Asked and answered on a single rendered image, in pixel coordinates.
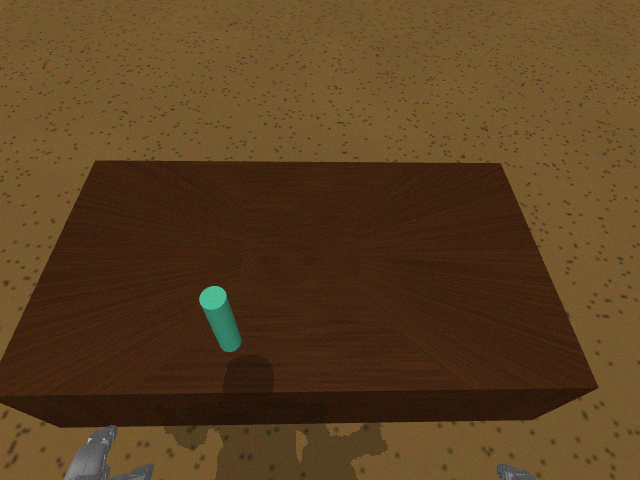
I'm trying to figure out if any can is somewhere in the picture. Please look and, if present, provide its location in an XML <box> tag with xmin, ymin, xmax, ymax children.
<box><xmin>199</xmin><ymin>286</ymin><xmax>241</xmax><ymax>352</ymax></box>

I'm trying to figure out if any left robot hand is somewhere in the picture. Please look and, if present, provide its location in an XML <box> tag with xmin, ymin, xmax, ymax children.
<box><xmin>64</xmin><ymin>425</ymin><xmax>154</xmax><ymax>480</ymax></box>

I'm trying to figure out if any right robot hand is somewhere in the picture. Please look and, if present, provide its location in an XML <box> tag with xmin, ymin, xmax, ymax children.
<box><xmin>496</xmin><ymin>464</ymin><xmax>537</xmax><ymax>480</ymax></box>

